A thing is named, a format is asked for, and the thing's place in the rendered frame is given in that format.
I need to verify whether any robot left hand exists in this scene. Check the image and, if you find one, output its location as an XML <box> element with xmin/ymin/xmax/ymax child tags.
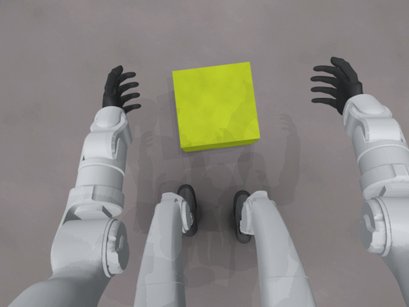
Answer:
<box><xmin>102</xmin><ymin>65</ymin><xmax>141</xmax><ymax>114</ymax></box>

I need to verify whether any carton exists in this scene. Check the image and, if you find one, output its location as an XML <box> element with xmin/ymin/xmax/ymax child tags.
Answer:
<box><xmin>172</xmin><ymin>62</ymin><xmax>260</xmax><ymax>152</ymax></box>

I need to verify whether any robot right foot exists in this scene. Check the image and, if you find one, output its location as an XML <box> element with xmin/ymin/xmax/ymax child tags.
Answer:
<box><xmin>233</xmin><ymin>191</ymin><xmax>252</xmax><ymax>244</ymax></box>

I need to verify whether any robot right hand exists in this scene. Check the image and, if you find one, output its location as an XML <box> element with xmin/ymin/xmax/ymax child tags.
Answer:
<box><xmin>311</xmin><ymin>57</ymin><xmax>363</xmax><ymax>115</ymax></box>

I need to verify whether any left robot upper arm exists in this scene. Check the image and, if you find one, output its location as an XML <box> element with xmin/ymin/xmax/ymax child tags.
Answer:
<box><xmin>8</xmin><ymin>218</ymin><xmax>130</xmax><ymax>307</ymax></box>

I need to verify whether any left robot forearm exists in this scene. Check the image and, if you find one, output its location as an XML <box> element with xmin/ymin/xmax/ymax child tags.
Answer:
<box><xmin>50</xmin><ymin>106</ymin><xmax>133</xmax><ymax>271</ymax></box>

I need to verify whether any right robot forearm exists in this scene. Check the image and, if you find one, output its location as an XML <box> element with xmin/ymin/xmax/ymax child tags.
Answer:
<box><xmin>342</xmin><ymin>94</ymin><xmax>409</xmax><ymax>200</ymax></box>

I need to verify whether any robot foot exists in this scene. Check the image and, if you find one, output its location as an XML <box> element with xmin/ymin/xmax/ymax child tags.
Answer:
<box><xmin>177</xmin><ymin>184</ymin><xmax>197</xmax><ymax>237</ymax></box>
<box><xmin>233</xmin><ymin>191</ymin><xmax>252</xmax><ymax>244</ymax></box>

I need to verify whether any robot left foot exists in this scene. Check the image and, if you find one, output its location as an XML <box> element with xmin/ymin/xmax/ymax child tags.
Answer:
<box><xmin>177</xmin><ymin>184</ymin><xmax>197</xmax><ymax>237</ymax></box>

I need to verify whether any right robot upper arm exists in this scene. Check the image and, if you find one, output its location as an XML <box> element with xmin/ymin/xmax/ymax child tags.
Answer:
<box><xmin>359</xmin><ymin>196</ymin><xmax>409</xmax><ymax>307</ymax></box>

